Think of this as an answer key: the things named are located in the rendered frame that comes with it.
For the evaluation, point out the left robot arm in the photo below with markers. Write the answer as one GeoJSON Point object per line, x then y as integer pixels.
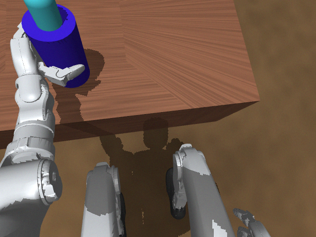
{"type": "Point", "coordinates": [29, 177]}

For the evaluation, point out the right robot foot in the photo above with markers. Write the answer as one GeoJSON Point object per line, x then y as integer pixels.
{"type": "Point", "coordinates": [176, 213]}

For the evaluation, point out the bottle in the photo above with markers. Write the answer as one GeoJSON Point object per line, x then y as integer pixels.
{"type": "Point", "coordinates": [53, 31]}

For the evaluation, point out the right robot hand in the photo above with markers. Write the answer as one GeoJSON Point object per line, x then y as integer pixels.
{"type": "Point", "coordinates": [255, 228]}

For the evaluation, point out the left robot hand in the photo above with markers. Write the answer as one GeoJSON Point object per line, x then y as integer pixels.
{"type": "Point", "coordinates": [27, 61]}

